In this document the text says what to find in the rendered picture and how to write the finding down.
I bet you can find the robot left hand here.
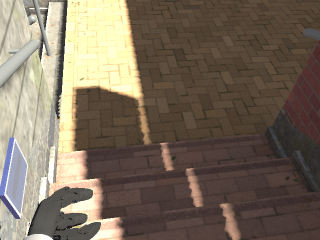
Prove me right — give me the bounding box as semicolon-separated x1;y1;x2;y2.
27;186;101;240

